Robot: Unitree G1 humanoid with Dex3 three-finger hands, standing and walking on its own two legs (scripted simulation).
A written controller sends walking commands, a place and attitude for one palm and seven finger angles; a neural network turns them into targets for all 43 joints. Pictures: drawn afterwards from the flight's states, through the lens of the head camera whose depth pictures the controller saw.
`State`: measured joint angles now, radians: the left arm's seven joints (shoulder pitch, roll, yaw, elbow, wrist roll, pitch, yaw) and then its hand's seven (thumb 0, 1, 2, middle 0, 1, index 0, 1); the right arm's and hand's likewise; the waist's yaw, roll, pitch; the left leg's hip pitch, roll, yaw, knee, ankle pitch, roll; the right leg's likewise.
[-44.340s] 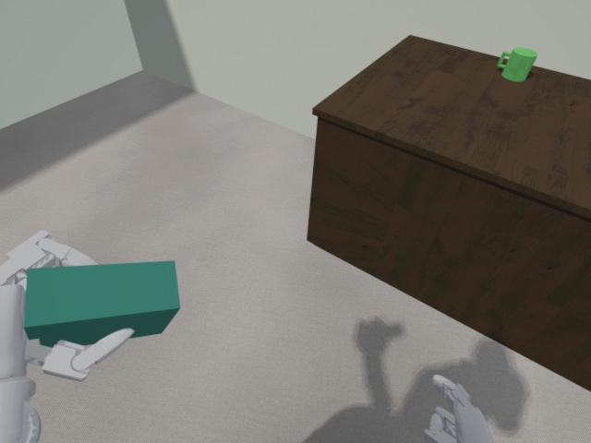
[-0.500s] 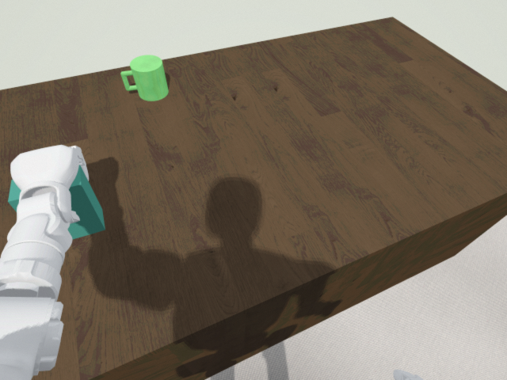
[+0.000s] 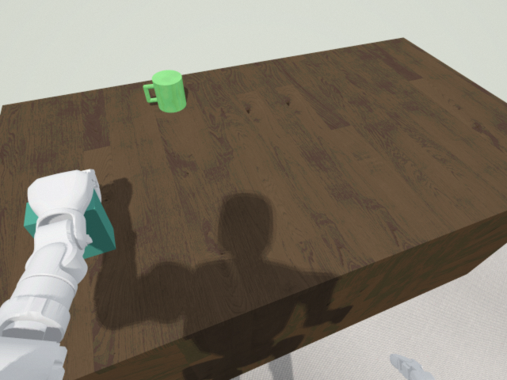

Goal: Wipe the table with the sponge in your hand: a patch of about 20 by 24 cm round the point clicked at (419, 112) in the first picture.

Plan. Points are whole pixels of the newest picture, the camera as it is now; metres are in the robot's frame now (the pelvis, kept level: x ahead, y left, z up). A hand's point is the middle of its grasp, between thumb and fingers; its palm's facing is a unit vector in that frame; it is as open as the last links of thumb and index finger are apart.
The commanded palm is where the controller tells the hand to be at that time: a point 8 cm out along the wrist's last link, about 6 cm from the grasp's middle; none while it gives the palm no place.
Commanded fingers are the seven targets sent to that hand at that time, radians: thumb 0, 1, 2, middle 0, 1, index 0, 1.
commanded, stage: wipe back along the first lane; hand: left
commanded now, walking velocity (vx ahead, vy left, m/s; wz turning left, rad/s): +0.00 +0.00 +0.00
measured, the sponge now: (79, 234) +0.35 +0.35 -0.01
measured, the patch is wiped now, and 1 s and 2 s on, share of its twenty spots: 0.95 0.95 0.95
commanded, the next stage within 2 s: lift the sponge slowly off the table in 1.12 s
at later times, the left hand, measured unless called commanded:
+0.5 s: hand (72, 237) +0.31 +0.32 +0.04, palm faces -0.01 -0.04 -1.00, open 9.7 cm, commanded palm +0.27 +0.30 +0.07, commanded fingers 0.00 0.10 1.30 -1.20 -1.60 -1.20 -1.60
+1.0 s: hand (74, 267) +0.26 +0.30 +0.04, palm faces +0.02 -0.06 -1.00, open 9.7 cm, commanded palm +0.22 +0.27 +0.07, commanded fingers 0.00 0.10 1.30 -1.20 -1.60 -1.20 -1.60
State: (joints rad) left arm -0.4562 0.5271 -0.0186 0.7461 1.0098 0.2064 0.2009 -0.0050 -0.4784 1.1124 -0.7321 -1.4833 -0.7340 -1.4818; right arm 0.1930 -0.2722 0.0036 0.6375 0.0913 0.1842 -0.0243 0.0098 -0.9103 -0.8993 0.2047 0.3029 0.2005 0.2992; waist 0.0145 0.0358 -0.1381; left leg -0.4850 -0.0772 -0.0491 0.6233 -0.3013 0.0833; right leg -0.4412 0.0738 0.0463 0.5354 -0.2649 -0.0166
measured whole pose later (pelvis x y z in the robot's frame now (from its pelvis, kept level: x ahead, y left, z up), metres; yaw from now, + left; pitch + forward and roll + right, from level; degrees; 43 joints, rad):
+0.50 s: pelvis +0.01 +0.00 +0.00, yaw +0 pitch +7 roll -2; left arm -0.17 0.48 -0.01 0.43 0.96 0.26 0.20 0.00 -0.47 1.11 -0.73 -1.49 -0.73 -1.49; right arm 0.15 -0.27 0.01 0.63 0.09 0.16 -0.02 0.01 -0.91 -0.90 0.20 0.30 0.20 0.30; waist 0.05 0.06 -0.14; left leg -0.39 -0.08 -0.04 0.58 -0.31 0.08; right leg -0.35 0.07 0.06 0.51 -0.27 -0.02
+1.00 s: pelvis +0.01 -0.01 +0.01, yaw +0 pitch +4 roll -2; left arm 0.08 0.43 -0.04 0.15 0.96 0.30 0.21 0.02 -0.47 1.11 -0.72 -1.49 -0.73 -1.48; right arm 0.09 -0.26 0.02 0.62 0.08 0.13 -0.01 0.01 -0.91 -0.90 0.20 0.30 0.20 0.30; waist 0.07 0.07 -0.12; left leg -0.33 -0.08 -0.04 0.57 -0.31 0.08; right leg -0.30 0.07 0.06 0.51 -0.28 -0.02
